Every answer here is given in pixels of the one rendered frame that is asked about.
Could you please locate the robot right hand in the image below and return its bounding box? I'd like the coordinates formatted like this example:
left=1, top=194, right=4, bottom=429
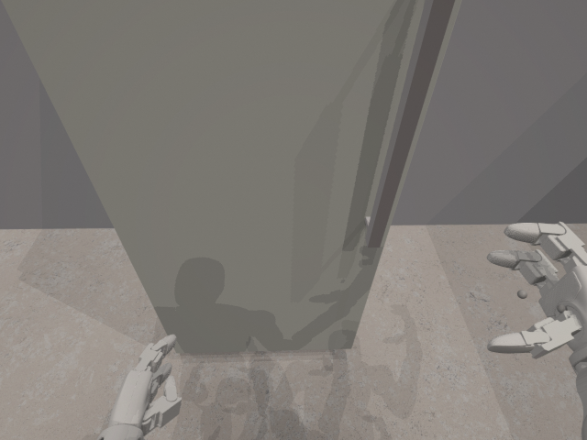
left=487, top=222, right=587, bottom=359

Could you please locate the robot left hand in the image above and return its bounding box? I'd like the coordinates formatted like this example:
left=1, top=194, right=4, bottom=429
left=108, top=335, right=182, bottom=436

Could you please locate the handle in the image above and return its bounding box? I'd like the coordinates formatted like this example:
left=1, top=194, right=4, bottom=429
left=365, top=0, right=455, bottom=248

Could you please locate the right robot forearm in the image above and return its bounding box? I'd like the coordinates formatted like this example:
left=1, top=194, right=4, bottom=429
left=569, top=344, right=587, bottom=440

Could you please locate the fridge door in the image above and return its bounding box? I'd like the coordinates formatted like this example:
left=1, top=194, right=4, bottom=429
left=1, top=0, right=461, bottom=353

